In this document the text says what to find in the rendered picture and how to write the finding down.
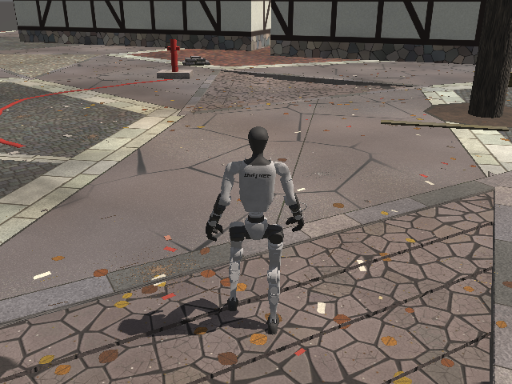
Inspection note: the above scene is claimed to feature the robot left hand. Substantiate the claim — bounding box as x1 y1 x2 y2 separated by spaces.
206 222 224 241

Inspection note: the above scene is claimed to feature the right robot shin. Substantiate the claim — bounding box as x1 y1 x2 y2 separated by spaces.
268 270 280 323

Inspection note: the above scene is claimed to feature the right robot foot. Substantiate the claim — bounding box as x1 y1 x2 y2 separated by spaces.
267 314 279 334

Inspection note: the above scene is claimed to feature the robot right hand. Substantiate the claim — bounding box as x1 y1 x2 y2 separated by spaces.
286 217 305 232

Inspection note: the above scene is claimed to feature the right robot upper arm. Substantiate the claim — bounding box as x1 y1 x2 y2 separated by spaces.
274 162 297 206

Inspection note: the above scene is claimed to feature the right robot forearm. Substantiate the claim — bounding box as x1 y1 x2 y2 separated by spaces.
289 193 303 220

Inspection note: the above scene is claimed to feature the left robot upper arm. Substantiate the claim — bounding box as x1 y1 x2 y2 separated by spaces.
218 161 241 206

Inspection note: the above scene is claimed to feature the left robot forearm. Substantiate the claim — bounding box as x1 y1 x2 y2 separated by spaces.
208 194 226 226

